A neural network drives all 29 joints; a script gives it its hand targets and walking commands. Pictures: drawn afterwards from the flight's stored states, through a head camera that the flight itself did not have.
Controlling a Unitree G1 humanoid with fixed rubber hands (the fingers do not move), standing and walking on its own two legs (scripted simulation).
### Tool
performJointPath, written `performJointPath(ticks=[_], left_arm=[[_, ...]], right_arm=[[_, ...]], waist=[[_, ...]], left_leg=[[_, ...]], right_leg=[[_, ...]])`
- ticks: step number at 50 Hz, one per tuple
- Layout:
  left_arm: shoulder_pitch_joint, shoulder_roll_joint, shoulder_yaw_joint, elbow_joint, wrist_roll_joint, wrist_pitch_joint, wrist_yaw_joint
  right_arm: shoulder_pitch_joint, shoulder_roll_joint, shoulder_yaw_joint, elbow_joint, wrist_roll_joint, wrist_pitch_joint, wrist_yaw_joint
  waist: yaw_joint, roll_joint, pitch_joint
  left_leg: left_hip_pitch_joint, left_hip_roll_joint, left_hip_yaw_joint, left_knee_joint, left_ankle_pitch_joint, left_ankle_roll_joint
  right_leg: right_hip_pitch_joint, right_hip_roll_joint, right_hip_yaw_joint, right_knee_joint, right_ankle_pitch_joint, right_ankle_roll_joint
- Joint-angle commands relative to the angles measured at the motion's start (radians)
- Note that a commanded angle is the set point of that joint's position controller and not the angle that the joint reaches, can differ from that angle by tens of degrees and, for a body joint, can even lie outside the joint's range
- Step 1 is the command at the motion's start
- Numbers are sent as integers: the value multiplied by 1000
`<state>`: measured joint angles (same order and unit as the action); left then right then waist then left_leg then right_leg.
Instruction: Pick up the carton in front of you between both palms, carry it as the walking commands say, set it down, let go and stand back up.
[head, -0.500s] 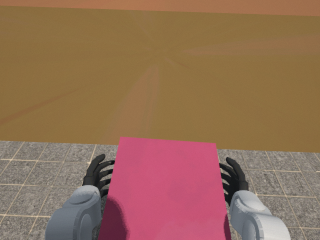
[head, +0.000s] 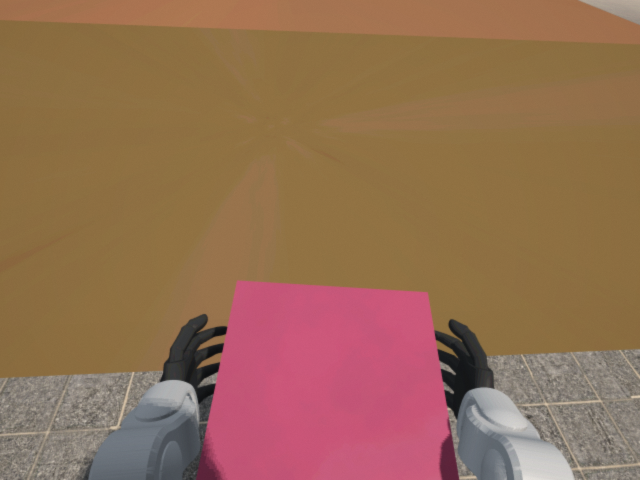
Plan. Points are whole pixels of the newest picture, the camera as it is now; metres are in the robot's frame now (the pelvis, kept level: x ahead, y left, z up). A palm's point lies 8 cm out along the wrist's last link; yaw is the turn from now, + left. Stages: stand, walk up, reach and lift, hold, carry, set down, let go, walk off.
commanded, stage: carry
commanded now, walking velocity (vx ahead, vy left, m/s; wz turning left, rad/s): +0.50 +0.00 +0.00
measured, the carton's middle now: (322, 415) +0.23 +0.00 +0.02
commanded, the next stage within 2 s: none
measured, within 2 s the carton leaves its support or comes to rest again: neither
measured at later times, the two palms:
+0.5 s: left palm (249, 182) +0.57 +0.13 +0.11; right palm (426, 188) +0.59 -0.16 +0.10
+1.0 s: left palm (256, 72) +1.00 +0.18 +0.13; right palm (381, 78) +1.00 -0.12 +0.14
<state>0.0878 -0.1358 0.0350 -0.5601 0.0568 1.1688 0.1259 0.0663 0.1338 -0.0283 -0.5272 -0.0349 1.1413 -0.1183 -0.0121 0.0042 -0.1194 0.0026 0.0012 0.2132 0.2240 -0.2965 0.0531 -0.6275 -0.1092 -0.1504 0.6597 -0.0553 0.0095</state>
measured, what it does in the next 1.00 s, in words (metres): walks ahead: right foot, then left foot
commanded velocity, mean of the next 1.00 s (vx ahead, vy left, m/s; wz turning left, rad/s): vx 0.50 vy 0.00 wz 0.00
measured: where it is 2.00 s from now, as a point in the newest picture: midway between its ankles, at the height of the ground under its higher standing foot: (313, 243)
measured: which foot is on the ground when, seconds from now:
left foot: down 0.00-0.16, up 0.18-0.62, down 0.64-1.00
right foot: up 0.00-0.12, down 0.14-0.66, up 0.68-1.00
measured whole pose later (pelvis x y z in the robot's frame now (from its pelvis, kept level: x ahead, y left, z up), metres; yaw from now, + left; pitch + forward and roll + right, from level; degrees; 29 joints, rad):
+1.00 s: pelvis +0.67 +0.03 +0.00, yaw +1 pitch +5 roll -1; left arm -0.46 -0.09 0.21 -0.33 0.00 1.24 0.17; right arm -0.46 0.11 -0.21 -0.31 0.01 1.21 -0.18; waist -0.03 -0.01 -0.03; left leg -0.14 0.01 0.20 0.37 -0.31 0.06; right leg -0.71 -0.09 -0.09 0.86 -0.16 -0.04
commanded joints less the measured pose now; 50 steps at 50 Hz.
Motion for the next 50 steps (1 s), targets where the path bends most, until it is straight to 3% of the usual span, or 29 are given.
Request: performJointPath(ticks=[1, 3, 4, 5, 6, 7, 8, 9, 10, 12, 14, 17, 22, 28, 30, 31, 32, 33, 34, 35, 37, 38, 40, 42, 45, 50], left_arm=[[-450, -705, -646, -125, -276, -7, -85], [-459, -666, -632, -126, -285, 12, -77], [-459, -651, -622, -123, -288, 20, -74], [-450, -638, -612, -116, -290, 25, -71], [-445, -632, -601, -106, -289, 29, -69], [-442, -629, -590, -106, -284, 33, -68], [-459, -617, -576, -93, -280, 33, -67], [-432, -646, -578, -74, -286, 34, -70], [-448, -682, -584, -93, -295, 34, -79], [-499, -782, -618, -106, -310, 20, -100], [-541, -838, -643, -117, -320, 5, -119], [-528, -844, -655, -124, -328, -6, -139], [-506, -771, -643, -152, -336, 0, -136], [-514, -625, -584, -202, -325, 41, -75], [-548, -567, -565, -212, -322, 59, -52], [-572, -538, -559, -218, -323, 69, -40], [-606, -503, -552, -223, -326, 78, -29], [-642, -492, -555, -232, -334, 90, -17], [-662, -484, -547, -234, -344, 97, -12], [-715, -505, -552, -222, -360, 97, -9], [-801, -566, -545, -189, -364, 90, -13], [-831, -582, -537, -160, -354, 84, -14], [-892, -584, -528, -95, -327, 72, -12], [-942, -567, -508, -12, -294, 60, -1], [-1010, -547, -462, 96, -257, 49, 22], [-1136, -543, -383, 227, -233, 33, 45]], right_arm=[[-365, 686, 600, -117, 253, 16, 95], [-368, 654, 587, -121, 245, 34, 79], [-376, 642, 584, -126, 245, 41, 73], [-386, 631, 581, -133, 247, 49, 68], [-393, 623, 581, -138, 251, 56, 64], [-412, 610, 583, -142, 256, 62, 62], [-430, 618, 599, -167, 265, 70, 62], [-437, 622, 605, -168, 273, 76, 68], [-440, 676, 621, -143, 278, 73, 74], [-463, 776, 629, -122, 283, 59, 97], [-464, 847, 635, -101, 273, 40, 111], [-438, 878, 641, -89, 251, 19, 111], [-445, 830, 644, -139, 251, 24, 88], [-497, 668, 614, -225, 292, 78, 46], [-524, 605, 587, -223, 302, 96, 31], [-530, 575, 568, -208, 302, 104, 23], [-542, 543, 548, -198, 298, 111, 16], [-574, 504, 523, -186, 289, 117, 7], [-586, 504, 518, -165, 302, 120, 1], [-625, 518, 516, -179, 315, 121, 1], [-715, 578, 529, -176, 328, 114, 7], [-763, 597, 536, -167, 330, 109, 12], [-840, 598, 527, -114, 325, 96, 20], [-897, 569, 505, -41, 313, 85, 19], [-960, 541, 469, 65, 294, 72, 3], [-1089, 538, 392, 195, 264, 52, -28]], waist=[[-12, 128, -16], [-10, 137, 0], [-4, 148, -20], [7, 159, -65], [25, 130, -126], [48, 71, -203], [54, -165, -313], [56, -315, -295], [42, -230, -277], [32, -40, -245], [25, -51, -235], [27, -98, -199], [31, -128, -115], [36, -160, -34], [25, -163, -79], [5, -130, -135], [-23, -67, -211], [-28, 138, -313], [-30, 329, -330], [-30, 251, -315], [-23, 73, -286], [-15, 47, -278], [-14, 80, -283], [-12, 100, -267], [-23, 115, -224], [-51, 116, -166]], left_leg=[[121, 233, -102, -29, 491, 76], [129, 237, -81, 5, 596, 64], [127, 235, -59, 57, 724, 50], [117, 226, -26, 156, 843, 34], [61, 189, 32, 324, 868, 4], [-99, 163, 21, 524, 663, -19], [-423, 62, -15, 863, 361, -67], [-616, -46, -97, 1057, -137, -70], [-669, 32, -193, 1166, -146, -37], [-643, 117, -221, 1080, -42, -11], [-581, 135, -202, 946, 34, -19], [-590, 125, -144, 780, 85, -43], [-650, 103, -60, 492, 203, -64], [-584, 59, -1, 311, 278, -24], [-419, 11, 41, 283, 244, -6], [-246, -40, 87, 237, 210, -1], [-23, 7, 18, 240, 152, 3], [199, 288, -430, 180, -17, 115], [301, 418, -763, 30, 17, 214], [277, 402, -673, 46, 114, 209], [146, 355, -478, 86, 282, 155], [80, 333, -410, 75, 280, 127], [27, 298, -322, 56, 249, 108], [19, 280, -268, 37, 237, 126], [49, 263, -220, 26, 285, 150], [100, 233, -173, 84, 444, 147]], right_leg=[[-58, 36, -66, -79, 14, -18], [10, 49, -85, -127, 21, -40], [92, 71, -107, -144, 17, -51], [216, 113, -146, -155, -12, -54], [405, 159, -185, -197, -43, -55], [640, 75, -76, -202, -105, -61], [906, -235, 428, -272, -298, -205], [927, -320, 697, -446, -178, -276], [898, -322, 582, -421, -55, -266], [738, -266, 391, -406, 65, -196], [645, -221, 263, -451, -11, -134], [614, -185, 160, -500, -51, -132], [686, -136, 56, -497, 137, -132], [745, -131, -14, -437, 307, -118], [739, -118, -64, -288, 493, -94], [689, -79, -117, -121, 522, -70], [554, -46, -111, 77, 348, -51], [284, 39, -91, 379, 73, -7], [20, 158, 8, 615, -401, 0], [-39, 96, 120, 739, -411, -31], [-47, 21, 155, 695, -319, -63], [-23, 1, 157, 633, -275, -62], [4, 7, 128, 565, -222, -57], [-35, 12, 106, 490, -196, -49], [-117, 13, 69, 351, -137, -40], [-123, 50, 15, 117, -69, -63]])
